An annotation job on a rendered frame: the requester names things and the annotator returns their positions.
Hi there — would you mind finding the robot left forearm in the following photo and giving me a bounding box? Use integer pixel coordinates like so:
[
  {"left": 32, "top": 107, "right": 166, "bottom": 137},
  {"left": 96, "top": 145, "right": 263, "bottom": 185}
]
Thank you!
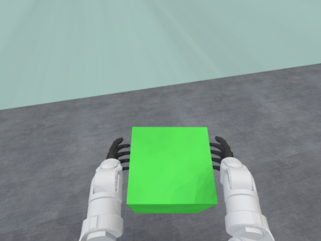
[{"left": 79, "top": 158, "right": 123, "bottom": 241}]

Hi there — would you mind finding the robot right hand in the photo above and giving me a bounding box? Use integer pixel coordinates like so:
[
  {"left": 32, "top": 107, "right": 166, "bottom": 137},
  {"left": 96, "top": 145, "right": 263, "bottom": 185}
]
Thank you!
[{"left": 209, "top": 136, "right": 233, "bottom": 171}]

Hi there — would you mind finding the robot right forearm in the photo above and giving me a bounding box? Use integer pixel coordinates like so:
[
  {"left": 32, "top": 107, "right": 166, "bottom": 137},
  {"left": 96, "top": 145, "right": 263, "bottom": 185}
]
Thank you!
[{"left": 220, "top": 157, "right": 275, "bottom": 241}]

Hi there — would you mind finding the carton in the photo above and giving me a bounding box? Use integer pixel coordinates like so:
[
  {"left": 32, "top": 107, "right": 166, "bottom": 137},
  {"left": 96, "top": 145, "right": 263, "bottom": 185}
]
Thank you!
[{"left": 126, "top": 127, "right": 218, "bottom": 213}]

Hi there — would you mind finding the robot left hand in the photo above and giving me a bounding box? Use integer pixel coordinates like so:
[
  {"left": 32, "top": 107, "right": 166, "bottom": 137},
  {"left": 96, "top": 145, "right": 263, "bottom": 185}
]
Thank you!
[{"left": 106, "top": 138, "right": 130, "bottom": 171}]

